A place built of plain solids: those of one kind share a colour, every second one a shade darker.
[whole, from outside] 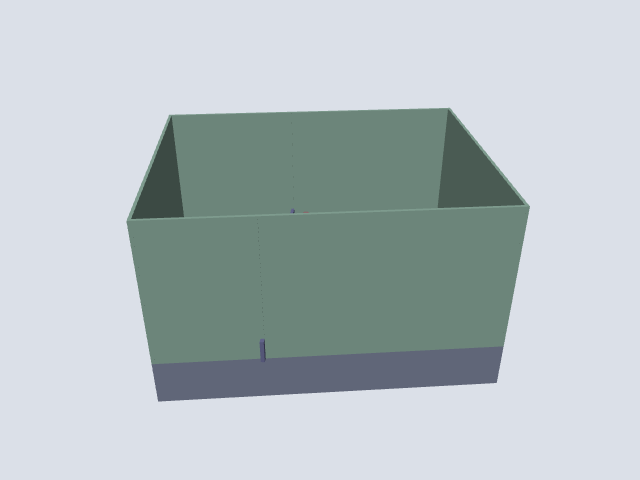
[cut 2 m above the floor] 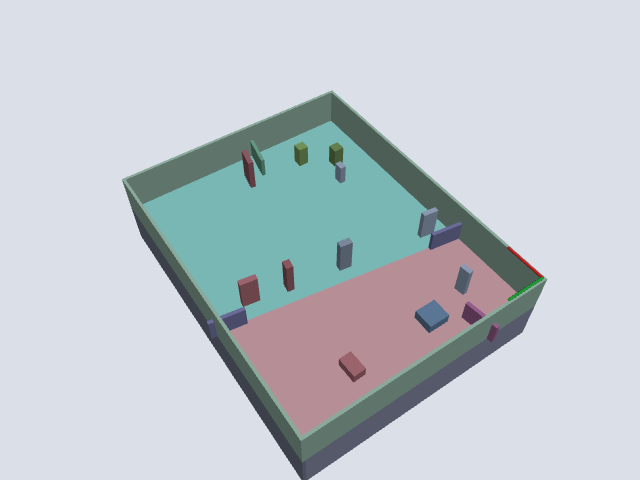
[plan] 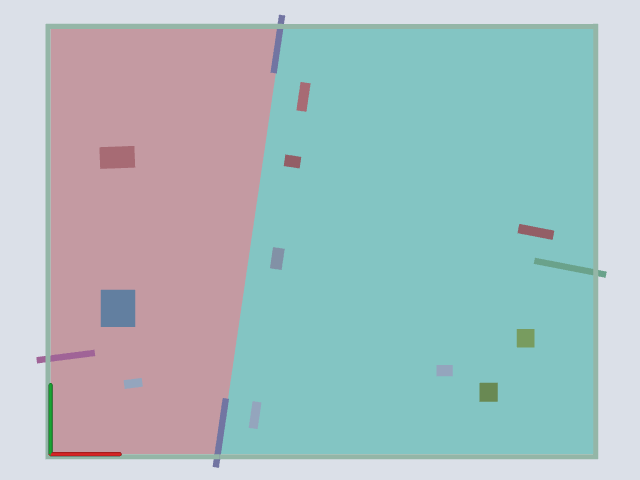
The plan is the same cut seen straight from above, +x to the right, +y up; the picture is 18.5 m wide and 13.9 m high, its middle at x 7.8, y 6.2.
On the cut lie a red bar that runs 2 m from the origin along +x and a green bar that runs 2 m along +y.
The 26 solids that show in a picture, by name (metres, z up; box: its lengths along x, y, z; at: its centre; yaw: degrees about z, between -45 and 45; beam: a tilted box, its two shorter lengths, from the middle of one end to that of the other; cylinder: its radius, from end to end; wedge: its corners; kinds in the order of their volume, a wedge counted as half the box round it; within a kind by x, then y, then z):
{
 "piece_1": {"wedge": [[4.9, 0.0, -2.3], [4.9, 0.0, 0.0], [6.71, 12.31, -2.3], [6.71, 12.31, 0.0], [15.71, 0.0, -2.3], [15.71, 0.0, 0.0], [15.71, 12.31, -2.3], [15.71, 12.31, 0.0]]},
 "deck_1": {"wedge": [[0.0, 0.0, -2.3], [0.0, 0.0, 0.0], [0.0, 12.31, -2.3], [0.0, 12.31, 0.0], [4.9, 0.0, -2.3], [4.9, 0.0, 0.0], [6.71, 12.31, -2.3], [6.71, 12.31, 0.0]]},
 "wall_1": {"box": [0.15, 12.61, 7.23], "at": [-0.07, 6.16, 3.56]},
 "wall_2": {"box": [5.05, 0.15, 7.23], "at": [2.38, -0.07, 3.56]},
 "wall_3": {"box": [6.86, 0.15, 7.23], "at": [3.28, 12.38, 3.56]},
 "wall_4": {"box": [10.96, 0.15, 7.23], "at": [10.38, -0.07, 3.56]},
 "wall_5": {"box": [9.15, 0.15, 7.23], "at": [11.28, 12.38, 3.56]},
 "wall_6": {"box": [0.15, 12.61, 7.23], "at": [15.79, 6.16, 3.56]},
 "wallfoot_1": {"box": [0.15, 12.31, 2.3], "at": [-0.07, 6.16, -1.15]},
 "wallfoot_2": {"box": [16.01, 0.15, 2.3], "at": [7.86, -0.07, -1.15]},
 "wallfoot_3": {"box": [16.01, 0.15, 2.3], "at": [7.86, 12.38, -1.15]},
 "case_1": {"box": [1.02, 0.63, 0.55], "at": [1.93, 8.59, 0.23], "yaw": 2.1},
 "case_2": {"box": [0.47, 0.34, 1.78], "at": [7.0, 8.47, 0.84], "yaw": -8.4},
 "case_3": {"box": [0.3, 0.84, 1.69], "at": [7.32, 10.35, 0.79], "yaw": -8.4},
 "case_4": {"box": [1.04, 0.28, 1.79], "at": [14.05, 6.43, 0.84], "yaw": -10.9},
 "carton_1": {"box": [0.53, 0.26, 1.68], "at": [2.39, 2.05, 0.79], "yaw": 7.2},
 "carton_2": {"box": [0.27, 0.79, 1.67], "at": [5.92, 1.13, 0.78], "yaw": -8.4},
 "carton_3": {"box": [0.34, 0.62, 1.81], "at": [6.56, 5.66, 0.85], "yaw": -8.4},
 "carton_4": {"box": [0.47, 0.33, 1.13], "at": [11.41, 2.42, 0.52]},
 "screen_live_1": {"box": [0.19, 2.02, 1.13], "at": [4.93, 0.61, 0.52], "yaw": -8.3},
 "screen_live_2": {"box": [0.19, 1.7, 1.13], "at": [6.58, 11.87, 0.52], "yaw": -8.4},
 "chairs_1": {"box": [0.54, 0.55, 1.13], "at": [12.68, 1.79, 0.51]},
 "chairs_2": {"box": [0.52, 0.54, 1.19], "at": [13.75, 3.36, 0.54], "yaw": 0.2},
 "rostrum_1": {"box": [1.0, 1.08, 0.55], "at": [1.95, 4.22, 0.23]},
 "screen_like_1": {"box": [2.12, 0.19, 1.13], "at": [15.05, 5.4, 0.52], "yaw": -11.0},
 "screen_like_deck_1": {"box": [1.7, 0.19, 1.13], "at": [0.44, 2.82, 0.52], "yaw": 7.2}
}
